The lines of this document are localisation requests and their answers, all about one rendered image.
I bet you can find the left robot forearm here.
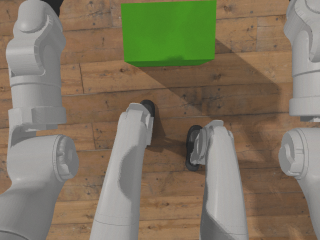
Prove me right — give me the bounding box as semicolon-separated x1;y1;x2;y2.
5;0;67;180

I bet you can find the left robot upper arm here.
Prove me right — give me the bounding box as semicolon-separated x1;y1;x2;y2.
0;134;79;240

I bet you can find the right robot upper arm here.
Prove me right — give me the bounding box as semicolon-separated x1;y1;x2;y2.
278;127;320;240

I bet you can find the robot left hand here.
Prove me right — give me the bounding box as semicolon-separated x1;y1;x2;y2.
40;0;64;17

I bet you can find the carton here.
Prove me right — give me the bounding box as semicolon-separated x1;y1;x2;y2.
121;0;217;67

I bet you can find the right robot forearm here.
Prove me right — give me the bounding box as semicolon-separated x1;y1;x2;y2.
283;0;320;122

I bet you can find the robot left foot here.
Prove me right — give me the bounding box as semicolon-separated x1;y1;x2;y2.
140;99;155;146

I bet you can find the robot right thigh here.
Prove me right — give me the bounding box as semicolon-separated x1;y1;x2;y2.
197;125;249;240

